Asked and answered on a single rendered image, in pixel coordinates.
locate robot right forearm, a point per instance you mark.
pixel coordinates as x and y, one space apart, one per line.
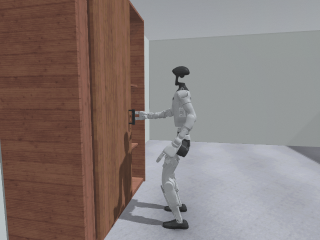
156 115

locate handle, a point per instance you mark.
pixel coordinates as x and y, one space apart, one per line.
133 116

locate right robot upper arm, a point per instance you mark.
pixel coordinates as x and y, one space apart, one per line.
169 112

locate robot left thigh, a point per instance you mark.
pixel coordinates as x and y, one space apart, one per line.
167 171

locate robot left hand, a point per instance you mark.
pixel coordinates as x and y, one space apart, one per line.
170 152

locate wardrobe door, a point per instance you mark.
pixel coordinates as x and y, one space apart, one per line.
85 65
111 96

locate left robot shin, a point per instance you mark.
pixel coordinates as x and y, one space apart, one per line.
172 200

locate robot left forearm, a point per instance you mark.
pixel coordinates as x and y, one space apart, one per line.
187 126

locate left robot upper arm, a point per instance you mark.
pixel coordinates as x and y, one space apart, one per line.
183 97

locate robot right hand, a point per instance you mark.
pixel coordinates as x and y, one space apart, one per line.
142 114

